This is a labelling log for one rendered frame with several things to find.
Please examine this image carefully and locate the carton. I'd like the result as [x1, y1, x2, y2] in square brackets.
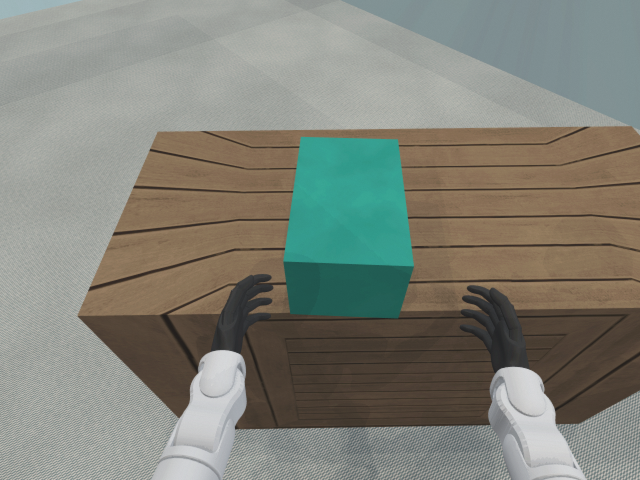
[283, 137, 414, 319]

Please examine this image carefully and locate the robot right hand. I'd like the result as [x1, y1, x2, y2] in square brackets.
[460, 285, 530, 374]

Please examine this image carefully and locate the pedestal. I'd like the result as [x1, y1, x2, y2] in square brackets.
[77, 126, 640, 429]

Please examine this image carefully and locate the left robot forearm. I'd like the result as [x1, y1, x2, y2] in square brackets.
[151, 350, 247, 480]

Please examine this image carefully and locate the robot left hand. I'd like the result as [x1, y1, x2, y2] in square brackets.
[211, 274, 273, 354]

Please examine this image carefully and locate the right robot forearm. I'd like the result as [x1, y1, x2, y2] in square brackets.
[488, 367, 586, 480]

